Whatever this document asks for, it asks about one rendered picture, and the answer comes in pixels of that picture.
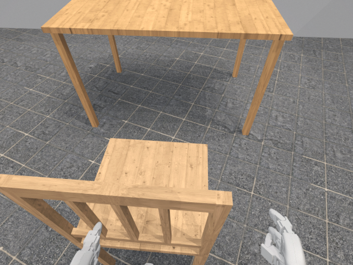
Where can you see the robot right hand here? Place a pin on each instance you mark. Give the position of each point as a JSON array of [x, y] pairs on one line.
[[288, 249]]

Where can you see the robot left hand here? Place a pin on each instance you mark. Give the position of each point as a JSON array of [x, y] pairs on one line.
[[89, 254]]

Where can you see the table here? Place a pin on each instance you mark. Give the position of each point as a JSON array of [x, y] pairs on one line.
[[222, 19]]

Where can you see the chair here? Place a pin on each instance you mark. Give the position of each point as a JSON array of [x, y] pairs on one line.
[[149, 196]]

